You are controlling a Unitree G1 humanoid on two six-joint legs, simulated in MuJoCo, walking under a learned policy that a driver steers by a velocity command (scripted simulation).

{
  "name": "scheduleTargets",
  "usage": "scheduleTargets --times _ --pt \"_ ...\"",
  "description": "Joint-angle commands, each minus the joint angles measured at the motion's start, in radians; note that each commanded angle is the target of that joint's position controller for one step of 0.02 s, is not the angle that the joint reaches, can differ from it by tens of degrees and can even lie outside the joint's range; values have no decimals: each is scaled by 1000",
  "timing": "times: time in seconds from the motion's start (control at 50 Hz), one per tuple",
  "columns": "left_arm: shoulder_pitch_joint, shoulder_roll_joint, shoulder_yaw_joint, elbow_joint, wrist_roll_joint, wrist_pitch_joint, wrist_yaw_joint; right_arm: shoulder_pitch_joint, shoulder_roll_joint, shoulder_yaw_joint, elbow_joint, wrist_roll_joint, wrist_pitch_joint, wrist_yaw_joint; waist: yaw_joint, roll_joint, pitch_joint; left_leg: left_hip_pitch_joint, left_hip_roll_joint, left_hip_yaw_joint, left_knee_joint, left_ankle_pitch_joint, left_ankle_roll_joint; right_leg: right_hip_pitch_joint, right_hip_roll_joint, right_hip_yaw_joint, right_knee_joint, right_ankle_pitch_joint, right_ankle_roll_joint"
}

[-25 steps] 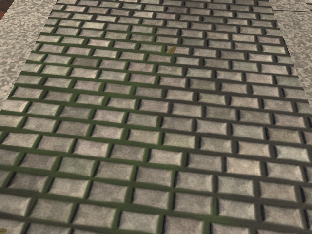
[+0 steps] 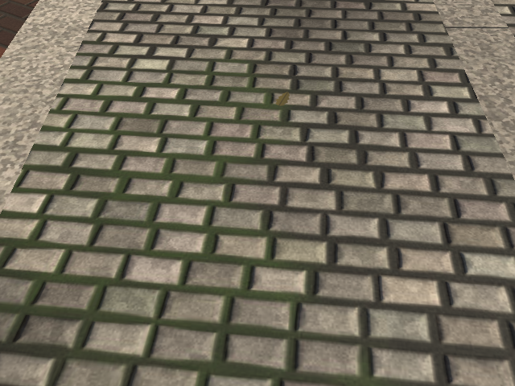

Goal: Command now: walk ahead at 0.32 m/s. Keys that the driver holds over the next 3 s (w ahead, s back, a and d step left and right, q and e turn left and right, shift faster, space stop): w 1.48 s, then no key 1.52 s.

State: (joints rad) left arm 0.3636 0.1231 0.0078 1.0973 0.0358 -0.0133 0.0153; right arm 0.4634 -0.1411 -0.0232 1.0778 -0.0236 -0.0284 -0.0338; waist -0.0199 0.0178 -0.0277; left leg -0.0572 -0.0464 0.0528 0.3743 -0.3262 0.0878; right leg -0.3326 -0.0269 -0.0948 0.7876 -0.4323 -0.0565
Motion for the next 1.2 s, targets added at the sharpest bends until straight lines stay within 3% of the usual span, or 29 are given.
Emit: scheduleTargets --times 0.02,0.1,0.12,0.14,0.16,0.2,0.3,0.4,0.44,0.46,0.5,0.54,0.56,0.58,0.6,0.62,0.66,0.68,0.7,0.74,0.78,0.84,0.96,1.06,1.1,1.12,1.14,1.16,1.2 --pt "-96 49 15 -99 -3 -42 -11 69 -121 -28 -13 -10 -20 -1 -7 52 243 -35 319 -324 -214 -72 190 -253 -16 1 30 -68 -24" --pt "213 37 35 -13 -28 -61 13 -59 -140 -35 -48 20 -40 -1 170 -1 88 -187 191 -93 192 662 133 293 85 -52 -404 234 -49" --pt "325 95 52 15 -13 -65 22 -111 -115 -29 -84 31 -52 9 202 -80 14 -327 124 -34 441 500 73 470 -44 140 -513 241 -67" --pt "368 216 75 19 -8 -63 25 -65 -11 -5 -115 23 -59 22 139 -296 -16 -588 -7 50 700 -106 12 614 -333 529 -582 467 -137" --pt "354 204 79 27 -12 -50 25 -25 -52 -20 -93 5 -43 26 117 -213 12 -644 29 -28 925 -184 15 497 -394 664 -593 228 -259" --pt "205 150 61 -9 -6 -45 6 -169 -49 -24 -128 -11 -44 41 92 -81 181 -846 80 -29 1214 -59 26 373 -323 542 -655 -79 -255" --pt "274 84 16 55 10 -72 -21 -297 62 16 -250 8 -8 30 40 -74 140 -1195 62 4 1807 -111 57 289 -250 307 -589 202 -180" --pt "235 83 -30 74 -20 -85 -22 -591 84 87 -493 7 5 7 -7 -35 253 -1341 119 27 1623 -141 64 62 -179 178 -704 15 -90" --pt "244 73 -43 74 -61 -72 13 -604 51 99 -537 12 10 33 1 -52 245 -1053 151 111 1258 -102 51 -48 -170 147 -883 339 -139" --pt "279 66 -47 86 -71 -56 21 -597 70 105 -518 13 25 37 25 -54 162 -855 104 182 1189 -93 66 -17 -124 57 -898 603 -138" --pt "238 187 -27 20 -76 -76 20 -431 25 87 -463 35 21 33 -62 -115 -29 -481 15 225 1010 -78 88 102 -176 0 -663 1623 -143" --pt "236 301 19 5 -53 -73 10 -205 -53 44 -392 30 9 33 -167 -240 -206 -402 -47 147 787 -216 110 411 -233 37 -272 1892 -125" --pt "211 295 33 -20 -51 -79 -4 -95 -118 16 -355 2 -2 45 -219 -224 -290 -238 -6 -22 652 -223 148 374 -213 45 5 1774 -105" --pt "230 183 23 -86 -67 -94 -40 0 -232 -26 -290 -11 -3 42 -180 34 -349 -14 241 -592 337 -483 254 13 -28 72 389 1145 -55" --pt "155 188 58 -124 -27 -117 -69 -43 -295 -62 -259 11 13 27 -146 192 -327 -20 337 -1091 -122 -424 279 -197 142 169 835 352 -33" --pt "137 111 51 -189 -3 -118 -70 -188 -264 -61 -245 21 -3 36 -22 106 -206 -146 384 -992 -109 -457 243 -323 79 268 1040 349 -44" --pt "-49 41 35 -297 2 -98 -35 -228 -85 -29 -156 -3 -38 48 29 -75 60 -416 347 -683 -25 -401 160 -466 7 214 1122 340 -91" --pt "-60 14 23 -318 -10 -80 -17 -212 9 -5 -108 -21 -56 50 66 -102 101 -488 303 -521 7 -242 116 -482 -3 228 1114 316 -110" --pt "-9 -34 1 -321 -10 -63 -7 -203 27 -1 -77 -29 -71 55 116 -79 107 -488 268 -378 23 -81 69 -499 -1 260 1085 322 -119" --pt "32 -14 -3 -313 -17 -35 -5 -193 3 -5 -61 -16 -89 59 143 -25 124 -490 219 -208 -31 -7 42 -522 3 263 909 302 -105" --pt "-73 68 16 -349 -16 -20 -17 -186 -53 -9 -76 5 -104 59 116 -21 122 -468 163 -98 -125 227 31 -454 8 167 649 368 -79" --pt "-157 97 25 -352 -14 -28 -38 -49 -107 -19 -59 32 -122 41 58 49 63 -262 132 -16 -164 621 13 -402 -16 18 343 514 -43" --pt "-404 63 13 -398 -31 -33 -53 81 -140 -26 -97 18 -104 17 -44 98 56 149 190 -42 -221 721 28 -342 25 -45 -155 450 -14" --pt "-235 145 49 -334 -11 -47 -28 87 -181 -38 -101 2 -92 -6 49 120 0 297 254 -25 63 1233 32 -113 108 -52 -287 261 -96" --pt "22 187 72 -252 7 -68 -10 38 -183 -39 -130 17 -82 -4 169 81 -123 83 231 -16 392 986 40 276 28 39 -369 307 -152" --pt "145 293 103 -240 38 -72 -2 99 -87 -18 -179 50 -81 11 157 -118 -256 -298 112 28 782 482 5 638 -280 443 -327 289 -283" --pt "102 269 104 -241 8 -62 -17 118 -114 -29 -180 48 -79 15 124 -161 -293 -522 -37 -48 1021 -178 -6 669 -408 804 -478 278 -380" --pt "-8 230 93 -256 -19 -61 -23 -14 -159 -44 -215 24 -80 16 84 -43 -112 -609 42 -130 1019 -69 9 511 -342 646 -525 195 -330" --pt "-79 136 65 -254 -18 -75 -29 -87 -150 -45 -233 23 -84 30 33 16 33 -561 97 -125 913 43 11 285 -258 428 -600 316 -243"
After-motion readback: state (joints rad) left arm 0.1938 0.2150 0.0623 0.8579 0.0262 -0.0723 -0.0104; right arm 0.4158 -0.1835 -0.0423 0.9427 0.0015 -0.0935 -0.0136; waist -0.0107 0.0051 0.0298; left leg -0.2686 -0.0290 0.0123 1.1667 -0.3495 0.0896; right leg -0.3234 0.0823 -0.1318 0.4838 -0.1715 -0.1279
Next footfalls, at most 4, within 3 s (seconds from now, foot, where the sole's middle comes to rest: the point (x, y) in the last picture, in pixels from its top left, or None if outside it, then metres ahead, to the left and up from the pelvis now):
0.12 right None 0.08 -0.10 -0.78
0.56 left None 0.41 0.07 -0.62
1.10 right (287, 299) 0.72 -0.05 -0.62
1.60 left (226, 206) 1.05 0.12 -0.62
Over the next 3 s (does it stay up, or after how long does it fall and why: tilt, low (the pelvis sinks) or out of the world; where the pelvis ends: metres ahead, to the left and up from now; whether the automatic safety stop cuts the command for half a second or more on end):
stays up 0.98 0.04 0.16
